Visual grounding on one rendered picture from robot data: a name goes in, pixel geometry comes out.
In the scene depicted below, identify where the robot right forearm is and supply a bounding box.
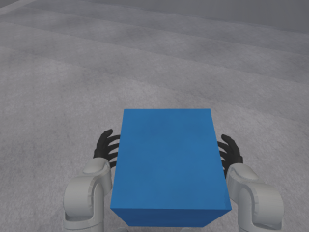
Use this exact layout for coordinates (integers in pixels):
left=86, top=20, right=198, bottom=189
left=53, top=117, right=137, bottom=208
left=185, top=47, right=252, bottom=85
left=226, top=163, right=285, bottom=232

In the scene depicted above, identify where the robot left hand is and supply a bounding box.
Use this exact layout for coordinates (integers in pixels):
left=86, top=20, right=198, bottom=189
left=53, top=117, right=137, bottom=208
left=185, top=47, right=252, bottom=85
left=93, top=129, right=121, bottom=169

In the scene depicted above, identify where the carton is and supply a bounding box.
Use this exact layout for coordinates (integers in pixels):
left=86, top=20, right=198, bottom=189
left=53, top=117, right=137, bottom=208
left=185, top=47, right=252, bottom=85
left=110, top=108, right=232, bottom=228

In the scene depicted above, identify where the robot right hand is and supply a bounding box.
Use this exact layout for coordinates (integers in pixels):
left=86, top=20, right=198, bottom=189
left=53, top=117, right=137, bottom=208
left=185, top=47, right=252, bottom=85
left=217, top=134, right=243, bottom=180

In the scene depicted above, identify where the robot left forearm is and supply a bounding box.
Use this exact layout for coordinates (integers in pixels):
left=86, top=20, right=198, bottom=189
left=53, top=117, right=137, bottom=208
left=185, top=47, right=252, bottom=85
left=63, top=157, right=113, bottom=232

